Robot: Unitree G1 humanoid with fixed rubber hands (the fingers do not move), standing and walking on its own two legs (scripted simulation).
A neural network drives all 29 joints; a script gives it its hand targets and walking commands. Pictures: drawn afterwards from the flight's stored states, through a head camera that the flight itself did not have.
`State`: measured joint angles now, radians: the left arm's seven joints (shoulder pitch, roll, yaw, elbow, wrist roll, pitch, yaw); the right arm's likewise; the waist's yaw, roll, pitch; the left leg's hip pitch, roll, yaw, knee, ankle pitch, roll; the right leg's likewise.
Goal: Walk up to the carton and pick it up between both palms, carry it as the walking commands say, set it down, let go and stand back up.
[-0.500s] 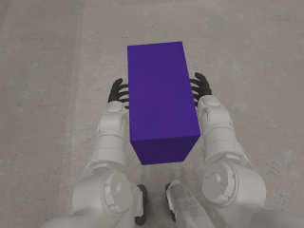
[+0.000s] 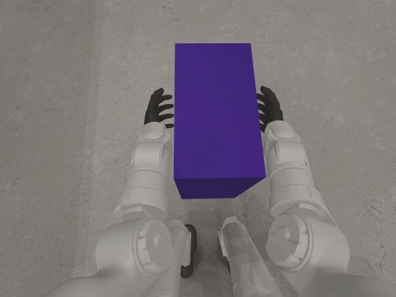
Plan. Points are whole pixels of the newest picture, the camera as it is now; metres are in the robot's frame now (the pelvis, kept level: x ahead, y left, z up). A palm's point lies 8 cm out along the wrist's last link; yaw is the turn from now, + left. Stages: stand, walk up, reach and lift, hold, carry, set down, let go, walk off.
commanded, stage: set down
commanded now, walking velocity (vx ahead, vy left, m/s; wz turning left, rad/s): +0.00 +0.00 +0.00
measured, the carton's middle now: (210, 134) +0.45 -0.05 -0.10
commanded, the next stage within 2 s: none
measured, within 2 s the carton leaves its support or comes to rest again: neither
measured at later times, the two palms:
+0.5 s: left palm (171, 121) +0.51 +0.04 -0.14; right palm (263, 123) +0.48 -0.19 -0.14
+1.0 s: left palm (172, 129) +0.53 +0.05 -0.22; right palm (253, 131) +0.50 -0.19 -0.22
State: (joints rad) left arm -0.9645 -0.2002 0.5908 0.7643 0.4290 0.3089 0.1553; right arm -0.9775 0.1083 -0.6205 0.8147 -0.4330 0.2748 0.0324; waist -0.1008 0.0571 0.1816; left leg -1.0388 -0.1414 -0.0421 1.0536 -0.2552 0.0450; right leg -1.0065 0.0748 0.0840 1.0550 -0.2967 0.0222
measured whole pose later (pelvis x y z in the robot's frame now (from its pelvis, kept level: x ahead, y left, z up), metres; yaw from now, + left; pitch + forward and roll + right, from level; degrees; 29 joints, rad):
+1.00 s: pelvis +0.03 -0.04 -0.14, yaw +0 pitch +35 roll +0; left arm -1.08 -0.07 0.44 0.78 0.28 0.22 0.13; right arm -1.02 0.11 -0.49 0.68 -0.24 0.21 -0.13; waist -0.06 0.03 0.05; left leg -1.76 -0.15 -0.04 1.64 -0.49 0.00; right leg -1.74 0.12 0.02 1.65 -0.53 0.00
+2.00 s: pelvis +0.03 -0.04 -0.25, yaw +0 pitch +37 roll +0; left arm -1.43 0.05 0.41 0.83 0.21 0.26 0.17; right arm -1.36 -0.01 -0.50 0.70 -0.22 0.29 -0.11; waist -0.07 0.03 0.32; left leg -2.10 -0.16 0.01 2.03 -0.58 0.01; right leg -2.07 0.13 0.00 2.06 -0.63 0.01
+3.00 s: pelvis +0.03 -0.04 -0.30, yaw +0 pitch +33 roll +0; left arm -1.52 0.12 0.34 0.94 0.12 0.25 0.18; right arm -1.45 -0.07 -0.46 0.78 -0.19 0.28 -0.11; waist -0.07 0.02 0.45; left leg -2.16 -0.15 0.03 2.19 -0.60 0.00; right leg -2.14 0.13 -0.02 2.21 -0.65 0.00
